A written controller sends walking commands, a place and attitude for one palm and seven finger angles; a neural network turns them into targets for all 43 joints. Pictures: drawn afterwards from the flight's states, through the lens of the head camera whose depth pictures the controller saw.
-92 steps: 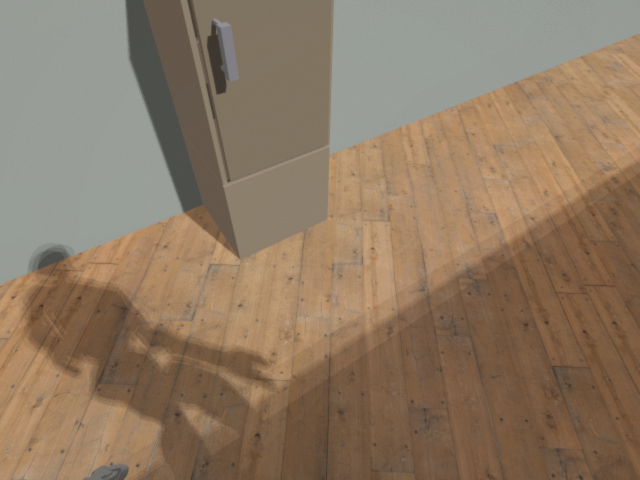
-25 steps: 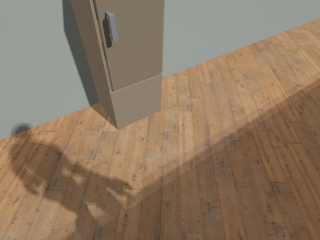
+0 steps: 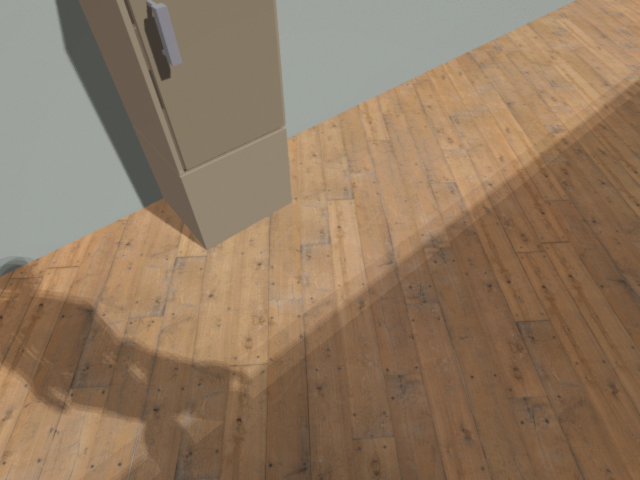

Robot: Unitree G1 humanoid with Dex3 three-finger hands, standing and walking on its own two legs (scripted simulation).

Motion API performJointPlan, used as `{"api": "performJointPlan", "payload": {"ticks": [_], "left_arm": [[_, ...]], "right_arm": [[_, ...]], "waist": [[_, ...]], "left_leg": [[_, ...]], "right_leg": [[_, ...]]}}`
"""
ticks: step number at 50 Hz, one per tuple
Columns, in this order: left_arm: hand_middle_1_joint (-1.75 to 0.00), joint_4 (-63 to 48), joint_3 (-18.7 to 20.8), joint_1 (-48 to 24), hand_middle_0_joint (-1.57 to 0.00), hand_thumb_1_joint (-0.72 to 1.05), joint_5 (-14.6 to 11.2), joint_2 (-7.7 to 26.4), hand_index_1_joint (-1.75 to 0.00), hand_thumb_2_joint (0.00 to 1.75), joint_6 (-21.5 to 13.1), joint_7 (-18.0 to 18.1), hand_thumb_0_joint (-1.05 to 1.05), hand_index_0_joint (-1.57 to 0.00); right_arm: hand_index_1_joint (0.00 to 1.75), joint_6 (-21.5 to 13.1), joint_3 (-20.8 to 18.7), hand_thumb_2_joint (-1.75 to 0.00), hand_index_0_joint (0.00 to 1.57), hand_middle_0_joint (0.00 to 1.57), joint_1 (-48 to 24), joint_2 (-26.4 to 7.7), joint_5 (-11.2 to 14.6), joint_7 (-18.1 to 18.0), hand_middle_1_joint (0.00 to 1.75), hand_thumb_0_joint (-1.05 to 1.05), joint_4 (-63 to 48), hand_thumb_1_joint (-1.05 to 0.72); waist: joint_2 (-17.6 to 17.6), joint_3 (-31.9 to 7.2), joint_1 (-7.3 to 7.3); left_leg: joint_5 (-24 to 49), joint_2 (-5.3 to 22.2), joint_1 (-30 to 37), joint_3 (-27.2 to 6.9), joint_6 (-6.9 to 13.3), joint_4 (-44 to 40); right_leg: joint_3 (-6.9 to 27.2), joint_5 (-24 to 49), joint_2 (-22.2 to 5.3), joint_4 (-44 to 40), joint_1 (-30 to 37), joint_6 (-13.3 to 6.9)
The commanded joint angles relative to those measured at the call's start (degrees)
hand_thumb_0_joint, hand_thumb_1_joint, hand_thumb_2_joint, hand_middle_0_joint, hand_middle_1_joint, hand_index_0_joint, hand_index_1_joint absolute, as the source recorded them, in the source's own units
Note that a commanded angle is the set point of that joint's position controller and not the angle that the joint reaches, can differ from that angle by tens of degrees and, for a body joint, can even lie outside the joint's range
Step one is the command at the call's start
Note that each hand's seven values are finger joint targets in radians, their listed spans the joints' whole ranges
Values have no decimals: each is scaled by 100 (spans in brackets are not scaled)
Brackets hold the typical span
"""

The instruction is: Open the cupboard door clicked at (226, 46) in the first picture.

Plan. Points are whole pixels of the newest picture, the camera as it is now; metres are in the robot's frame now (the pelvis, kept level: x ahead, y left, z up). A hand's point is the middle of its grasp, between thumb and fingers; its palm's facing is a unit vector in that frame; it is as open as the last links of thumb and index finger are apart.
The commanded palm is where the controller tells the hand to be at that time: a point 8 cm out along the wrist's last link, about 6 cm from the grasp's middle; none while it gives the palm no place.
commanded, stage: walk to a spot facing it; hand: left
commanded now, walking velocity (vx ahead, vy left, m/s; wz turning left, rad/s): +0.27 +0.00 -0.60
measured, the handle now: (163, 32) +1.01 +0.47 +0.08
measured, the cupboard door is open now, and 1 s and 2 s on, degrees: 0 0 0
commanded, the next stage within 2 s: turn to face it in 1.86 s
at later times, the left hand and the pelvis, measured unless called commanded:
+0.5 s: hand out of the picture +0.08 +0.20 -0.15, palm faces -0.12 -0.97 -0.21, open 7.4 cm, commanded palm none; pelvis +0.07 +0.01 +0.02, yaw -14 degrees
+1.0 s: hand (311, 286) +0.48 +0.06 -0.16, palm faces -0.60 -0.78 -0.15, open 7.4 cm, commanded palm none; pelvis +0.26 -0.01 +0.00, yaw -34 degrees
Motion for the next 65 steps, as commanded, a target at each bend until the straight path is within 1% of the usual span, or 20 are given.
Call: {"api": "performJointPlan", "payload": {"ticks": [1,2,3,4,8,20,26,27,28,29,32,36,46,51,52,53,54,56,61,65], "left_arm": [[-30,-446,293,756,-20,90,14,473,-30,90,-131,-49,0,-20],[-30,-325,347,1228,-20,90,63,625,-30,90,-204,-56,0,-20],[-30,-364,469,1325,-20,90,145,1334,-30,90,-303,29,0,-20],[-30,-491,457,1356,-20,90,3,1207,-30,90,-313,120,0,-20],[-30,-655,376,558,-20,90,-2,748,-30,90,-506,98,0,-20],[-30,-316,425,1434,-20,90,43,517,-30,90,-621,59,0,-20],[-30,-546,504,706,-20,90,20,614,-30,90,-541,62,0,-20],[-30,-637,466,605,-20,90,-1,419,-30,90,-533,31,0,-20],[-30,-704,425,667,-20,90,-56,62,-30,90,-535,-47,0,-20],[-30,-892,439,435,-20,90,-20,51,-30,90,-601,-76,0,-20],[-30,-693,516,112,-20,90,99,174,-30,90,-491,-215,0,-20],[-30,-551,436,302,-20,90,117,-112,-30,90,-327,-271,0,-20],[-30,-937,214,-1458,-20,90,69,-411,-30,90,-319,-314,0,-20],[-30,-594,292,-392,-20,90,92,-70,-30,90,-460,-204,0,-20],[-30,-338,374,432,-20,90,106,202,-30,90,-525,-172,0,-20],[-30,-156,470,1153,-20,90,122,753,-30,90,-566,-92,0,-20],[-30,-46,565,1576,-20,90,6,1214,-30,90,-609,-22,0,-20],[-30,-222,547,1008,-20,90,-88,1090,-30,90,-580,51,0,-20],[-30,-320,342,-95,-20,90,23,340,-30,90,-734,100,0,-20],[-30,-245,346,85,-20,90,18,266,-30,90,-766,31,0,-20]], "right_arm": [[30,-104,-378,-90,20,20,-345,-1203,-37,-36,30,0,-628,-90],[30,-49,-353,-90,20,20,-437,-1044,-22,4,30,0,-689,-90],[30,-5,-247,-90,20,20,-326,-484,18,67,30,0,-917,-90],[30,7,-273,-90,20,20,-636,-806,-19,65,30,0,-1037,-90],[30,-136,-345,-90,20,20,-30,-658,-66,169,30,0,-699,-90],[30,-328,-307,-90,20,20,-512,-300,-34,158,30,0,-1031,-90],[30,-476,-325,-90,20,20,330,-389,46,70,30,0,-895,-90],[30,-517,-377,-90,20,20,937,-681,48,-17,30,0,-698,-90],[30,-518,-527,-90,20,20,1627,-1299,-25,-55,30,0,-558,-90],[30,-497,-530,-90,20,20,1917,-1510,-51,-51,30,0,-583,-90],[30,-538,-275,-90,20,20,1068,-590,-51,-30,30,0,-661,-90],[30,-697,-172,-90,20,20,1313,-291,-11,-86,30,0,-442,-90],[30,-670,-114,-90,20,20,2398,-215,-78,-135,30,0,234,-90],[30,-600,-205,-90,20,20,2322,-592,-36,-120,30,0,298,-90],[30,-596,-205,-90,20,20,2120,-646,7,-87,30,0,219,-90],[30,-581,-172,-90,20,20,2092,-369,112,-8,30,0,102,-90],[30,-632,-131,-90,20,20,2141,-11,155,-46,30,0,-99,-90],[30,-628,-221,-90,20,20,1406,-178,72,-47,30,0,-334,-90],[30,-283,-172,-90,20,20,1848,187,-66,22,30,0,-58,-90],[30,-315,-197,-90,20,20,1240,194,-74,145,30,0,-305,-90]], "waist": [[911,-610,275],[-121,-543,520],[-2500,-283,450],[-1806,46,567],[-330,-228,-99],[-645,-331,244],[-621,-372,-236],[39,-611,-476],[1651,-1067,-751],[1650,-722,-778],[877,392,-299],[809,127,-94],[855,511,-499],[1181,-453,84],[1175,-917,499],[283,-1515,800],[-551,-2144,666],[-170,-1415,481],[37,-329,-523],[-624,-89,-385]], "left_leg": [[500,1697,-629,-785,731,-349],[-678,1071,-1288,-299,301,933],[-2159,-51,-2847,255,-216,2959],[-1661,65,-2692,-793,-106,3368],[-112,312,-2238,-817,-173,3269],[-66,105,-2322,-636,-256,1690],[206,-180,417,-540,-122,-382],[-108,239,1710,-897,-21,-856],[-1485,1749,2725,-2708,367,-1450],[-2069,2749,2208,-3741,859,-2057],[-1475,2006,382,-2422,625,-2385],[1246,1438,607,-714,349,-2024],[3847,1437,1647,436,499,-1724],[6742,1514,1783,869,366,353],[5940,1468,1106,936,234,1527],[2944,1170,-610,874,85,3247],[-1695,229,-2382,458,-189,5391],[-912,594,-2890,-602,-94,5619],[-238,897,-1687,-431,-245,3627],[471,736,-1555,-222,-280,2178]], "right_leg": [[-290,-542,-320,134,772,7],[243,-292,-485,-1137,1278,-86],[3082,-1048,-1933,-2644,1383,-675],[3719,-2012,-1995,-3453,456,-804],[2346,-1205,-1328,-2953,577,-963],[2343,-80,-1076,-2687,1364,-1153],[2033,150,-593,-1788,-301,-841],[1715,25,-210,-1025,-1115,-651],[816,-907,473,639,-2197,-364],[64,-1376,319,1850,-2598,-138],[-35,-58,-463,2945,-2381,-37],[-271,805,-523,3120,-2222,105],[-1197,1077,-364,723,-2260,-73],[-1589,546,304,-373,-18,-602],[-1463,926,219,-847,1397,-718],[-114,1427,-913,-937,3231,-1134],[2715,2762,-2629,-1294,4295,-1983],[2313,2435,-2434,-1871,3099,-1895],[308,1910,-1386,-2398,28,-1214],[193,1210,-995,-2489,-208,-1093]]}}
